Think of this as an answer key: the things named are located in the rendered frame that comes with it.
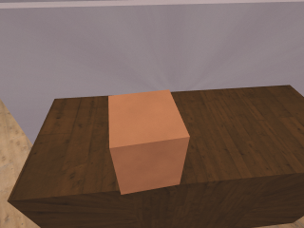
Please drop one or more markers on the carton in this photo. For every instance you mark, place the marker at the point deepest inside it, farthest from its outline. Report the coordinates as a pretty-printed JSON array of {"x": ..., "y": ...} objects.
[{"x": 148, "y": 140}]

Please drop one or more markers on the pedestal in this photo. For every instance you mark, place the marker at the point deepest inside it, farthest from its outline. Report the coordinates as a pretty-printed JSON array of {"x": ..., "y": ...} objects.
[{"x": 243, "y": 168}]

